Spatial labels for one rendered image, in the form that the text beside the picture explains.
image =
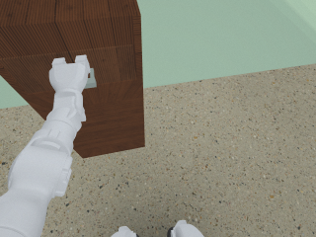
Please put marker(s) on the cabinet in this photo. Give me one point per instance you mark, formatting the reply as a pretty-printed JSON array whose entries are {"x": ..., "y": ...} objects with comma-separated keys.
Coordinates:
[{"x": 114, "y": 111}]

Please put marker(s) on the robot left hand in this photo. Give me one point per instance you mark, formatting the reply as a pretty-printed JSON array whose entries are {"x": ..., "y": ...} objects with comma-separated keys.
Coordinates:
[{"x": 64, "y": 75}]

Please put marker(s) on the handle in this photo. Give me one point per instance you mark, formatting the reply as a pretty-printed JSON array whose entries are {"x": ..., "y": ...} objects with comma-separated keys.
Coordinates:
[{"x": 91, "y": 82}]

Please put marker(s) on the left robot upper arm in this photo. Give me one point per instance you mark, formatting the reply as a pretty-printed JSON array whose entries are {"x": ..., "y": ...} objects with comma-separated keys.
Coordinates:
[{"x": 40, "y": 175}]

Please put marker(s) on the left robot forearm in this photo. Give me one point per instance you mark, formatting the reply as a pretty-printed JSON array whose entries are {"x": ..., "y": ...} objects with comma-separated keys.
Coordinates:
[{"x": 60, "y": 128}]

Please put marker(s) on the drawer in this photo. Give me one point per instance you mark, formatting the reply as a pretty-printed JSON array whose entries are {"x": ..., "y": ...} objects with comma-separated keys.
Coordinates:
[{"x": 110, "y": 64}]

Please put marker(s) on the robot right thigh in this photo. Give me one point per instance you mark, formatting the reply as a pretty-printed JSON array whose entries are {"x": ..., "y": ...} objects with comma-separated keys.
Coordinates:
[{"x": 185, "y": 230}]

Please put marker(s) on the robot right shin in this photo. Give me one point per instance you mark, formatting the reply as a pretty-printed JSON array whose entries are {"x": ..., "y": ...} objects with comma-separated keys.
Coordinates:
[{"x": 180, "y": 222}]

